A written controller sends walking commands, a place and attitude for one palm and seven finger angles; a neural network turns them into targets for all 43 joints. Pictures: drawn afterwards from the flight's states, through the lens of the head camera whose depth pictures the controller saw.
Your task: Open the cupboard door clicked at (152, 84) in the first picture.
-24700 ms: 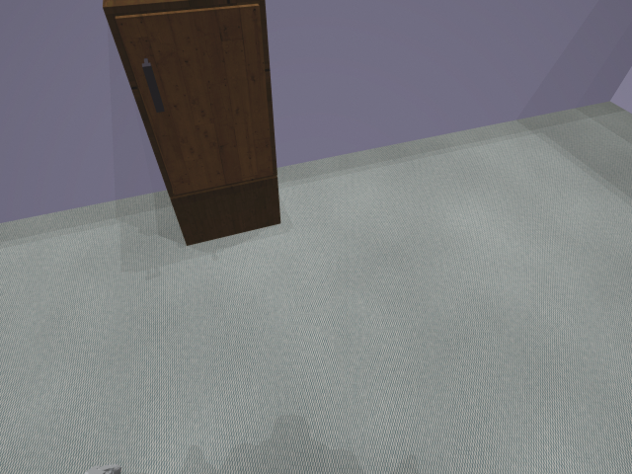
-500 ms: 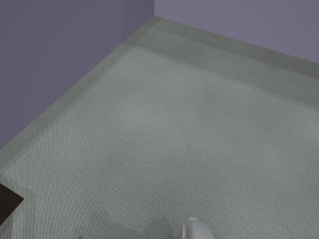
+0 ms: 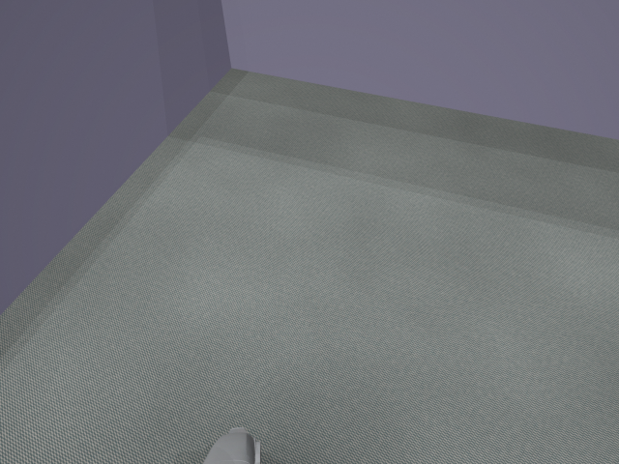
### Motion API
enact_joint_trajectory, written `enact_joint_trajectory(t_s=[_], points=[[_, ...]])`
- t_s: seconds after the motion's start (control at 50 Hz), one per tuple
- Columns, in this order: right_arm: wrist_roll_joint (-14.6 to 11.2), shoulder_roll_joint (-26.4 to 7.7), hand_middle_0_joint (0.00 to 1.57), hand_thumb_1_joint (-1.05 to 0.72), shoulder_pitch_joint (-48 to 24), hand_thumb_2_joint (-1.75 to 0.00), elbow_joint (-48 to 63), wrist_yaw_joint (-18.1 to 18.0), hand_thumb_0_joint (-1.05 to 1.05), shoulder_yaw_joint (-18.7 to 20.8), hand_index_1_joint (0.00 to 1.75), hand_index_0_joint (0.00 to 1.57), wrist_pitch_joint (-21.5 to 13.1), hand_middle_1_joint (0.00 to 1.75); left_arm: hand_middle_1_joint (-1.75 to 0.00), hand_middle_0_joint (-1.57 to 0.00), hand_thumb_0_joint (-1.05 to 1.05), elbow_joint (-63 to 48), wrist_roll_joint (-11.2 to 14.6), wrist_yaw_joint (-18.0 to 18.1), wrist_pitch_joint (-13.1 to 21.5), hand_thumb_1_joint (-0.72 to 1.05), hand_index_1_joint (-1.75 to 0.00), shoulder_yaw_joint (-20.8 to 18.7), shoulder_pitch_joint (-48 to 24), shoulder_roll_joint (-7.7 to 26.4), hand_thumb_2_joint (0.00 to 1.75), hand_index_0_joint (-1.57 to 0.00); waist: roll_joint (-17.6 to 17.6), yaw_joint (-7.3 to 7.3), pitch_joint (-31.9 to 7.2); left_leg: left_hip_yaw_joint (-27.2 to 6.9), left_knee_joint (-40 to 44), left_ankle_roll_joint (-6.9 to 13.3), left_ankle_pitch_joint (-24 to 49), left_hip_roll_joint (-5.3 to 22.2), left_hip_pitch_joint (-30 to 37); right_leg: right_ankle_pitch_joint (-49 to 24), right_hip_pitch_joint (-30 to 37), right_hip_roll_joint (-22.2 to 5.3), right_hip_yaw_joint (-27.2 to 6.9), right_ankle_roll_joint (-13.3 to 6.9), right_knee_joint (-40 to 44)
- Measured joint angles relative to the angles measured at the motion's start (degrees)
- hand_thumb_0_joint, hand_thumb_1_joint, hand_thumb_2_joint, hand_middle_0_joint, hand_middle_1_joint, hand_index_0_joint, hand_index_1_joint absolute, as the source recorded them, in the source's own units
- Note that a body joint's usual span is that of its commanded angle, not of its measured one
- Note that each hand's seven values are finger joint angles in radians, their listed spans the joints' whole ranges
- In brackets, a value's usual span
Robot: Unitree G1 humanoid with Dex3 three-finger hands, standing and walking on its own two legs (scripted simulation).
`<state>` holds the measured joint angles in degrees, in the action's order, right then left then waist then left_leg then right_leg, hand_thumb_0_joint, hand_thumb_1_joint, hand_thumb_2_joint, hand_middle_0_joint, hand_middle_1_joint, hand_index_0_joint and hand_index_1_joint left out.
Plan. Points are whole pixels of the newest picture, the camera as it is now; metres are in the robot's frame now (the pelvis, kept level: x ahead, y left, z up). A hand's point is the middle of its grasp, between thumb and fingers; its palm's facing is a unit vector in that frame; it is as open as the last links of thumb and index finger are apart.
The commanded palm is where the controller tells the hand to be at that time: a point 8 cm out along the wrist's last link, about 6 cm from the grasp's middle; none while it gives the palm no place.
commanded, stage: walk to a spot facing it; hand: left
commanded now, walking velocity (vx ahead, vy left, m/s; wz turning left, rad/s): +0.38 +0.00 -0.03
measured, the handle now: out of the picture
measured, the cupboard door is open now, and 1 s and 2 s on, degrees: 45 45 45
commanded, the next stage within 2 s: turn to face it in 0.46 s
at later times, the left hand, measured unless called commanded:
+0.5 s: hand (211, 349) +0.32 +0.19 -0.16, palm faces -0.06 -0.97 -0.23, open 7.3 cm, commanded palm none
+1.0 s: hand (259, 299) +0.44 +0.12 -0.20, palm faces +0.14 -0.97 -0.18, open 7.2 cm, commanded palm none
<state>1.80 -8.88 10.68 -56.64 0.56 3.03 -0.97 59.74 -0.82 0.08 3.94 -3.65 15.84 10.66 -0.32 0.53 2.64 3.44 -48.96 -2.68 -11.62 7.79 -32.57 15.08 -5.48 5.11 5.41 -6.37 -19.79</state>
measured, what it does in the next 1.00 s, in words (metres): walks ahead: left foot, then right foot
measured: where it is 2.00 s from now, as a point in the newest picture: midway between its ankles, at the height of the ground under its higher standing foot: (356, 368)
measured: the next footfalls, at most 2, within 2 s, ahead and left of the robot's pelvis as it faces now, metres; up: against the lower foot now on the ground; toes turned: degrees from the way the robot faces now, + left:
left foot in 0.18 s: +0.24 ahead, +0.14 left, +0.00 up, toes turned +6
right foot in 0.58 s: +0.39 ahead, -0.15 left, +0.00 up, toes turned -14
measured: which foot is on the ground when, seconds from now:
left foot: up 0.00-0.16, down 0.18-0.58, up 0.60-0.98, down 1.00-1.00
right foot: down 0.00-0.18, up 0.20-0.56, down 0.58-1.00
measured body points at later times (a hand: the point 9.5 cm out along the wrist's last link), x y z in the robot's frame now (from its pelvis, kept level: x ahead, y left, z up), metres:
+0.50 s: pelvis +0.24 +0.00 +0.00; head +0.26 -0.02 +0.45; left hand +0.32 +0.24 -0.14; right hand +0.19 -0.24 -0.16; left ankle +0.20 +0.13 -0.74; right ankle +0.33 -0.14 -0.71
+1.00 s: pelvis +0.41 -0.06 -0.02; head +0.44 -0.04 +0.42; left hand +0.43 +0.18 -0.18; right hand +0.50 -0.31 -0.16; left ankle +0.46 +0.04 -0.75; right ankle +0.35 -0.15 -0.74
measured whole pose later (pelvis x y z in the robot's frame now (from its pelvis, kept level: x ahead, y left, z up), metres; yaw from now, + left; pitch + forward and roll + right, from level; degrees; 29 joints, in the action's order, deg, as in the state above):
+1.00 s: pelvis +0.41 -0.06 -0.02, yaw +6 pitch +0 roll -1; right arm 1.8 -11.2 10.2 -55.9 0.7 3.0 1.3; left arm 57.0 -0.8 1.2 0.7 -3.4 12.9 10.4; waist 2.0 1.0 4.6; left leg 8.2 -36.4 1.6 -10.8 3.0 -22.8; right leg 26.0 -10.8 -5.8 19.0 -0.5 -38.9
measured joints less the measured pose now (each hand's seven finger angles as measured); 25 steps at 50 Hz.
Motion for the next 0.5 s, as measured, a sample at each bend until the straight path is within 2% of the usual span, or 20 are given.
enact_joint_trajectory(t_s=[0.12,0.16,0.18,0.22,0.26,0.3,0.34,0.38,0.44,0.5], points=[[-0.3,0.3,0.19,-0.91,-5.6,-0.89,0.3,0.6,0.0,-0.3,0.3,0.2,-0.4,0.3,-0.3,-0.2,-0.01,3.5,-0.2,0.4,0.2,0.92,-0.3,0.9,6.1,-1.2,0.9,-0.2,0.9,-2.95,0.7,1.9,9.4,1.6,-0.7,-2.7,3.9,5.3,7.0,-0.8,-1.4,1.4,0.8],[-0.2,0.4,0.2,-0.91,-6.9,-0.89,0.6,0.4,0.0,-0.6,0.3,0.2,-1.2,0.3,-0.3,-0.2,0.0,4.7,-0.1,0.4,0.0,0.91,-0.3,1.0,8.2,-1.6,0.9,-0.2,1.7,-3.18,1.0,3.2,14.2,2.7,0.1,-4.3,7.3,8.7,7.8,-1.8,-1.9,2.1,-2.5],[0.0,0.1,0.2,-0.91,-7.2,-0.89,1.0,0.3,0.0,-0.8,0.3,0.2,-1.9,0.3,-0.3,-0.2,0.0,5.2,0.0,0.4,-0.2,0.91,-0.3,1.0,9.4,-2.1,0.9,-0.2,1.3,-3.23,0.9,3.3,16.8,4.1,1.9,-4.4,9.4,10.8,6.4,-1.9,-2.1,2.5,-7.6],[0.4,0.2,0.2,-0.91,-7.3,-0.89,1.5,-0.2,0.0,-0.9,0.3,0.2,-3.2,0.3,-0.3,-0.2,0.0,6.0,0.3,0.0,-1.1,0.91,-0.3,1.2,9.8,-2.5,0.9,-0.2,1.8,-2.96,1.5,4.5,13.5,5.2,1.2,-4.5,9.9,12.1,-1.3,-3.1,-2.6,2.9,-27.6],[0.4,0.5,0.2,-0.91,-5.7,-0.89,1.6,-0.7,0.0,-1.1,0.3,0.2,-3.8,0.3,-0.3,-0.2,0.0,6.2,0.0,-0.2,-1.9,0.91,-0.3,1.0,8.7,-2.4,0.9,-0.2,2.5,-2.75,1.4,5.5,12.8,4.9,-2.2,-4.9,11.8,10.8,-9.5,-4.3,-3.4,3.2,-44.1],[0.3,0.7,0.2,-0.91,-2.9,-0.89,0.7,-1.3,0.0,-1.1,0.3,0.2,-3.9,0.3,-0.3,-0.2,0.0,5.4,-0.4,-0.6,-2.6,0.91,-0.3,0.5,6.4,-2.1,0.9,-0.19,2.6,-2.53,1.2,5.8,15.6,4.0,-2.7,-5.3,14.8,7.3,-16.3,-6.2,-3.3,3.8,-50.7],[-0.1,0.6,0.2,-0.92,0.0,-0.89,-0.9,-2.1,-0.01,-0.3,0.3,0.21,-3.9,0.3,-0.3,-0.2,0.01,3.5,-0.7,-0.8,-2.9,0.91,-0.3,0.1,4.0,-2.0,0.9,-0.19,2.4,-2.62,0.8,6.2,19.3,3.7,-2.3,-5.6,18.0,4.3,-21.5,-8.2,-3.5,4.4,-49.7],[-0.1,-0.6,0.2,-0.94,2.6,-0.89,-2.5,-2.3,-0.02,0.1,0.3,0.21,-3.5,0.3,-0.3,-0.2,0.01,1.6,-0.8,-1.1,-3.1,0.91,-0.3,-0.2,1.8,-2.2,0.9,-0.19,1.9,-2.5,0.3,6.7,22.8,3.5,-2.1,-5.6,21.1,1.5,-24.7,-10.1,-3.3,5.0,-44.0],[0.1,-1.8,0.2,-0.95,6.2,-0.89,-4.6,-1.8,-0.01,0.1,0.3,0.21,-2.7,0.3,-0.3,-0.2,0.01,-0.1,-1.1,-0.9,-3.5,0.93,-0.3,-0.7,-1.2,-1.2,0.9,-0.19,1.1,-1.64,-0.1,7.4,26.2,2.5,-2.7,-5.0,25.2,-1.9,-25.9,-11.7,-2.0,5.5,-32.3],[0.3,-2.3,0.2,-0.93,9.4,-0.89,-6.0,-1.5,-0.01,0.0,0.3,0.2,-2.0,0.3,-0.3,-0.2,0.01,-1.2,-0.9,-1.5,-3.6,0.94,-0.3,-1.1,-3.9,0.6,0.9,-0.19,0.5,-0.28,0.2,8.0,26.7,0.8,-4.9,-4.0,28.1,-4.0,-24.5,-11.7,-0.8,5.6,-23.7]])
